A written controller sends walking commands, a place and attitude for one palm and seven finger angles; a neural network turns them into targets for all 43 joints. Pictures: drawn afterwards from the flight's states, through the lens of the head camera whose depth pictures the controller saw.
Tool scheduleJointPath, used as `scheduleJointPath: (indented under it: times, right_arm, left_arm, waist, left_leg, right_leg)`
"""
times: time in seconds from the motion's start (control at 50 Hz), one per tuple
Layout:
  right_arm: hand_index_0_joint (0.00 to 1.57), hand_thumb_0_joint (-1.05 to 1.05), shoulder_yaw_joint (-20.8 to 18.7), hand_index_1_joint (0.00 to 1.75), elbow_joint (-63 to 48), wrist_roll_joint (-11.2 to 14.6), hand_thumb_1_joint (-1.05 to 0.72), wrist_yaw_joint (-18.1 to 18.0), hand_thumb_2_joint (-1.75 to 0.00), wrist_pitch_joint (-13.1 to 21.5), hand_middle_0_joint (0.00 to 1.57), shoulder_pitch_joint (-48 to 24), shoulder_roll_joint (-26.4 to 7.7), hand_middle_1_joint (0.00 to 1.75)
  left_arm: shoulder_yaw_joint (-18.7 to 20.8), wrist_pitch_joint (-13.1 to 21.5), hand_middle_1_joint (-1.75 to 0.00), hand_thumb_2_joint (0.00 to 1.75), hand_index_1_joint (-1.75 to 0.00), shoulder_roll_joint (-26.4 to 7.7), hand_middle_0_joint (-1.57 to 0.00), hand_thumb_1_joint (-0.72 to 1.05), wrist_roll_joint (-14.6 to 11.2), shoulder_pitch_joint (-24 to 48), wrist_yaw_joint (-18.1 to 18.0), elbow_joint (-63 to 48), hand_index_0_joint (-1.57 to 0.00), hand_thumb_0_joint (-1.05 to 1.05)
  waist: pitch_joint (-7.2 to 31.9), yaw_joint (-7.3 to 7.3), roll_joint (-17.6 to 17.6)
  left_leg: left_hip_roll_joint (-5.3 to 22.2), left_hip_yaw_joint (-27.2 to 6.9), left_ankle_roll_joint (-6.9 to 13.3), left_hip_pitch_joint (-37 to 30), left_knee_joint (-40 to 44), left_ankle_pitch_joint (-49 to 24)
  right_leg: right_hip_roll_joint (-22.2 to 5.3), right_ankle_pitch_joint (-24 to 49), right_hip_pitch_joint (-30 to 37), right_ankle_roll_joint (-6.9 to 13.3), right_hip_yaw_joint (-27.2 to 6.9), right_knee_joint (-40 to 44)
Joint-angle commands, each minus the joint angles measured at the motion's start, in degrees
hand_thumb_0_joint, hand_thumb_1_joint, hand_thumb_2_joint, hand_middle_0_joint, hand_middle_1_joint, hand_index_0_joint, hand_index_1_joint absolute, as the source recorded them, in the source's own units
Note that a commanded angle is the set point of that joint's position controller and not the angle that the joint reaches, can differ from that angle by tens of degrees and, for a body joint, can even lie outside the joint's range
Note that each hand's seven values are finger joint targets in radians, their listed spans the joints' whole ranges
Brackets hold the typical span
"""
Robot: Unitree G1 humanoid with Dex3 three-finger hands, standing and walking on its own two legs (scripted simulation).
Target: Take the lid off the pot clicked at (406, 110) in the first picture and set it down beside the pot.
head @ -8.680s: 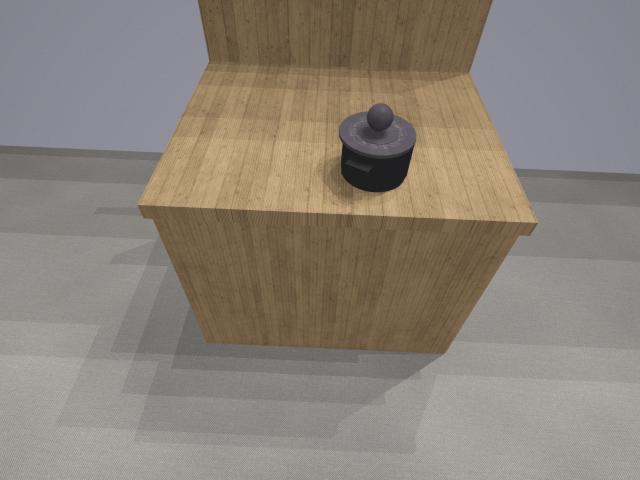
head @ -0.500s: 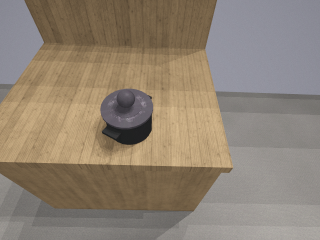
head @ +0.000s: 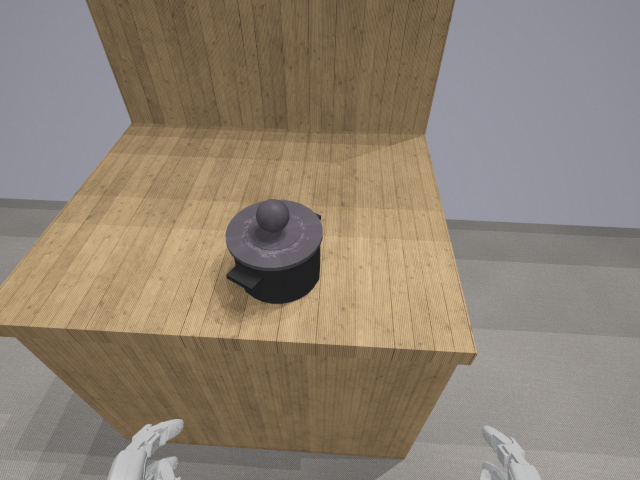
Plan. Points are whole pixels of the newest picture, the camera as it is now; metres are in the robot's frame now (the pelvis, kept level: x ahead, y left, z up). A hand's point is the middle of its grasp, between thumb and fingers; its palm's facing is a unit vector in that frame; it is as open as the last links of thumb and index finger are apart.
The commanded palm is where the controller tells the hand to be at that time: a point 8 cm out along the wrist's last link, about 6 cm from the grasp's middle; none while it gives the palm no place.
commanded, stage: lift the closed hand beside the body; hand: left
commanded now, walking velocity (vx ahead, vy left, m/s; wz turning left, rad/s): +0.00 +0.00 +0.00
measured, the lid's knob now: (272, 215) +0.49 +0.10 +0.06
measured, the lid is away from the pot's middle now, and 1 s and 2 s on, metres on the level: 0.01 0.01 0.01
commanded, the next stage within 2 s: raise the hand higher, near the body in 0.38 s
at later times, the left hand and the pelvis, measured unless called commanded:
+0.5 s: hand out of the picture +0.13 +0.22 -0.04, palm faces +0.29 -0.89 -0.36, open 3.0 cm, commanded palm +0.09 +0.25 +0.00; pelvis +0.01 -0.02 -0.01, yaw +2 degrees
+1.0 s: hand (117, 440) +0.16 +0.22 +0.04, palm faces +0.30 -0.87 -0.40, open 3.1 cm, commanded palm +0.11 +0.26 +0.08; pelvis +0.02 -0.01 +0.00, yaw +1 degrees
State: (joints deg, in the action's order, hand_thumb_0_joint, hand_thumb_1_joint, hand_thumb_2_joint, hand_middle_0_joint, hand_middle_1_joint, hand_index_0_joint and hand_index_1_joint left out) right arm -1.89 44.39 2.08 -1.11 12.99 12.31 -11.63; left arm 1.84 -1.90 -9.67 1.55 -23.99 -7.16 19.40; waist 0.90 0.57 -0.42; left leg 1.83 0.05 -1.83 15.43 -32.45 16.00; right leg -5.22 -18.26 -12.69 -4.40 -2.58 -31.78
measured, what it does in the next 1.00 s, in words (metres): stands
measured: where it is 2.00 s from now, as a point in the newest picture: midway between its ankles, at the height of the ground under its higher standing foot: outside the picture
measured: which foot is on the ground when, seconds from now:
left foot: down 0.00-1.00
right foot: down 0.00-1.00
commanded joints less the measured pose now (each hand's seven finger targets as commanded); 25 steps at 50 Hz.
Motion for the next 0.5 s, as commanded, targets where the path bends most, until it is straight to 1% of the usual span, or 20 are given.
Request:
scheduleJointPath:
  times: [0.0,0.02,0.04,0.06,0.08,0.1,0.12,0.16,0.18,0.2,0.22,0.26,0.28,0.3,0.34,0.36,0.4,0.42,0.46,0.48]
  right_arm:
    - [0.20,0.00,-1.78,0.30,-15.19,-0.08,-0.90,-0.91,-0.90,2.50,0.20,-7.08,-5.74,0.30]
    - [0.20,0.00,-1.54,0.30,-16.59,0.05,-0.90,-1.19,-0.90,2.08,0.20,-6.88,-5.86,0.30]
    - [0.20,0.00,-1.38,0.30,-17.76,-0.02,-0.90,-1.46,-0.90,1.97,0.20,-6.72,-5.92,0.30]
    - [0.20,0.00,-1.35,0.30,-18.43,-0.26,-0.90,-1.86,-0.90,1.99,0.20,-6.33,-5.75,0.30]
    - [0.20,0.00,-1.27,0.30,-19.28,-0.52,-0.90,-2.07,-0.90,2.03,0.20,-5.87,-5.64,0.30]
    - [0.20,0.00,-1.20,0.30,-19.75,-0.74,-0.90,-2.37,-0.90,2.06,0.20,-5.63,-5.58,0.30]
    - [0.20,0.00,-0.98,0.30,-20.31,-1.05,-0.90,-2.64,-0.90,2.24,0.20,-5.53,-5.39,0.30]
    - [0.20,0.00,-0.76,0.30,-20.52,-1.33,-0.90,-3.02,-0.90,1.98,0.20,-5.31,-5.30,0.30]
    - [0.20,0.00,-0.82,0.30,-20.38,-1.48,-0.90,-3.17,-0.90,1.66,0.20,-5.14,-5.45,0.30]
    - [0.20,0.00,-0.99,0.30,-20.36,-1.42,-0.90,-3.33,-0.90,1.36,0.20,-5.15,-5.58,0.30]
    - [0.20,0.00,-0.81,0.30,-20.90,-1.67,-0.90,-3.44,-0.90,1.37,0.20,-5.40,-5.74,0.30]
    - [0.20,0.00,-0.66,0.30,-20.86,-1.84,-0.90,-3.81,-0.90,1.34,0.20,-5.81,-5.45,0.30]
    - [0.20,0.00,-0.65,0.30,-20.81,-1.87,-0.90,-3.97,-0.90,1.28,0.20,-5.74,-5.44,0.30]
    - [0.20,0.00,-0.68,0.30,-20.82,-1.87,-0.90,-4.20,-0.90,1.48,0.20,-5.61,-5.23,0.30]
    - [0.20,0.00,-0.63,0.30,-20.97,-1.96,-0.90,-4.40,-0.90,1.65,0.20,-5.69,-4.92,0.30]
    - [0.20,0.00,-0.70,0.30,-21.14,-1.93,-0.90,-4.47,-0.90,1.58,0.20,-5.72,-4.96,0.30]
    - [0.20,0.00,-0.88,0.30,-20.82,-1.75,-0.90,-4.53,-0.90,1.42,0.20,-6.31,-4.73,0.30]
    - [0.20,0.00,-0.73,0.30,-21.26,-1.69,-0.90,-4.48,-0.90,1.36,0.20,-6.36,-4.69,0.30]
    - [0.20,0.00,-0.77,0.30,-21.75,-1.71,-0.90,-4.57,-0.90,1.74,0.20,-6.50,-4.61,0.30]
    - [0.20,0.00,-0.63,0.30,-22.01,-1.79,-0.90,-4.50,-0.90,2.04,0.20,-6.36,-4.44,0.30]
  left_arm:
    - [6.65,3.42,-0.92,0.90,-0.92,-7.85,-0.77,0.90,-0.59,-8.36,0.31,-10.37,-0.77,0.00]
    - [5.51,4.02,-0.97,0.90,-0.97,-7.07,-0.82,0.90,-0.66,-5.37,0.64,-12.20,-0.82,0.00]
    - [5.15,4.97,-1.02,0.90,-1.02,-7.07,-0.86,0.90,-0.84,-3.00,0.92,-15.32,-0.86,0.00]
    - [5.31,5.45,-1.07,0.90,-1.07,-7.14,-0.90,0.90,-1.00,-3.21,1.05,-16.60,-0.90,0.00]
    - [5.76,6.10,-1.12,0.90,-1.12,-7.64,-0.95,0.90,-1.27,-2.82,1.11,-20.52,-0.95,0.00]
    - [7.01,6.52,-1.16,0.90,-1.16,-9.21,-0.99,0.90,-1.31,-2.54,0.95,-23.27,-0.99,0.00]
    - [6.00,6.53,-1.21,0.90,-1.21,-8.21,-1.04,0.90,-1.36,-2.56,1.05,-25.15,-1.04,0.00]
    - [4.86,6.00,-1.31,0.90,-1.31,-6.61,-1.12,0.90,-1.39,-4.32,1.19,-24.08,-1.12,0.00]
    - [4.94,5.80,-1.36,0.90,-1.36,-6.48,-1.17,0.90,-1.35,-4.72,1.26,-23.04,-1.17,0.00]
    - [6.66,6.00,-1.40,0.90,-1.40,-8.17,-1.21,0.90,-1.30,-4.31,1.13,-24.01,-1.21,0.00]
    - [6.68,6.23,-1.45,0.90,-1.45,-8.68,-1.26,0.90,-1.26,-3.62,1.18,-27.09,-1.26,0.00]
    - [7.14,5.86,-1.50,0.90,-1.50,-8.78,-1.30,0.90,-1.28,-5.77,1.13,-27.94,-1.30,0.00]
    - [7.66,5.70,-1.50,0.90,-1.50,-9.38,-1.30,0.90,-1.29,-6.37,1.03,-29.24,-1.30,0.00]
    - [9.09,5.47,-1.50,0.90,-1.50,-10.44,-1.30,0.90,-1.09,-7.22,0.78,-29.30,-1.30,0.00]
    - [8.30,4.83,-1.50,0.90,-1.50,-9.01,-1.30,0.90,-1.14,-9.52,0.86,-28.17,-1.30,0.00]
    - [8.70,4.75,-1.50,0.90,-1.50,-9.31,-1.30,0.90,-1.10,-10.03,0.86,-28.30,-1.30,0.00]
    - [10.49,4.31,-1.50,0.90,-1.50,-10.25,-1.30,0.90,-0.87,-12.30,0.75,-26.97,-1.30,0.00]
    - [9.91,4.33,-1.50,0.90,-1.50,-9.81,-1.30,0.90,-1.07,-12.56,0.94,-28.01,-1.30,0.00]
    - [11.14,4.80,-1.50,0.90,-1.50,-11.33,-1.30,0.90,-1.08,-12.44,0.88,-31.99,-1.30,0.00]
    - [10.86,5.02,-1.50,0.90,-1.50,-11.00,-1.30,0.90,-1.17,-13.38,0.95,-34.33,-1.30,0.00]
  waist:
    - [-5.36,-2.24,4.16]
    - [-6.52,-1.56,3.77]
    - [-5.64,-1.24,1.75]
    - [-4.01,-1.32,0.92]
    - [-1.68,-1.54,-1.11]
    - [0.20,-1.51,-2.27]
    - [1.65,-1.44,-4.22]
    - [1.41,-1.03,-2.29]
    - [1.80,-0.87,-0.17]
    - [2.36,-0.88,0.01]
    - [3.33,-1.27,-2.41]
    - [4.06,-1.93,-2.36]
    - [5.69,-2.15,-3.06]
    - [5.58,-2.29,-2.74]
    - [4.46,-2.49,-1.08]
    - [3.83,-2.56,0.04]
    - [3.05,-2.99,-0.12]
    - [2.69,-3.05,0.10]
    - [3.56,-3.49,-2.57]
    - [4.50,-3.76,-3.65]
  left_leg:
    - [-1.70,3.01,1.19,2.33,5.32,0.64]
    - [-2.15,3.33,1.27,2.71,4.79,2.20]
    - [-2.44,3.52,1.41,1.73,4.36,2.75]
    - [-2.57,3.78,1.61,0.96,3.90,2.58]
    - [-2.60,3.79,1.65,-0.20,3.64,1.52]
    - [-2.55,3.84,1.66,-0.89,3.08,0.93]
    - [-2.67,3.93,1.73,-1.21,2.77,0.27]
    - [-2.68,3.72,1.94,-0.74,1.93,-1.86]
    - [-2.71,3.69,2.08,-0.40,1.43,-2.63]
    - [-2.70,3.82,2.10,-0.69,0.62,-2.97]
    - [-2.78,3.67,2.02,-0.84,0.76,-3.31]
    - [-2.66,3.42,2.19,-1.02,0.66,-5.26]
    - [-2.62,3.36,2.26,-1.83,0.54,-6.64]
    - [-2.61,3.37,2.23,-1.66,0.02,-7.25]
    - [-2.59,3.34,2.28,-0.31,0.07,-7.57]
    - [-2.50,3.19,2.30,0.02,0.13,-7.97]
    - [-2.40,3.42,2.32,0.35,-0.03,-8.18]
    - [-2.50,3.39,2.32,0.81,0.09,-8.00]
    - [-2.36,3.58,2.25,-0.22,0.33,-8.68]
    - [-2.33,3.40,2.23,-0.78,0.58,-9.34]
  right_leg:
    - [4.67,0.59,-6.14,4.25,7.78,6.43]
    - [4.81,-0.86,-7.86,4.07,7.51,6.88]
    - [4.81,-1.54,-8.36,4.07,7.17,6.93]
    - [4.87,-1.41,-8.26,4.03,7.08,6.69]
    - [4.84,-0.34,-7.52,4.15,6.96,6.22]
    - [4.77,0.56,-7.10,4.17,7.06,5.95]
    - [4.73,1.46,-6.93,4.16,6.92,5.48]
    - [4.97,4.12,-7.26,4.00,7.22,4.39]
    - [4.97,5.32,-7.46,3.81,7.42,3.92]
    - [4.90,5.76,-7.34,3.78,7.35,4.14]
    - [4.81,5.89,-6.95,3.94,7.31,3.71]
    - [4.69,7.75,-6.13,4.02,7.54,2.65]
    - [4.64,9.06,-5.40,4.08,7.44,2.19]
    - [4.65,9.86,-5.25,4.02,7.60,2.08]
    - [4.61,10.34,-5.29,3.83,7.92,1.70]
    - [4.75,10.67,-5.41,3.77,7.99,1.55]
    - [4.61,11.03,-5.38,3.70,8.03,1.71]
    - [4.63,10.99,-5.39,3.69,7.99,1.76]
    - [4.55,11.04,-4.87,3.84,7.89,1.60]
    - [4.52,11.31,-4.28,3.92,7.91,1.38]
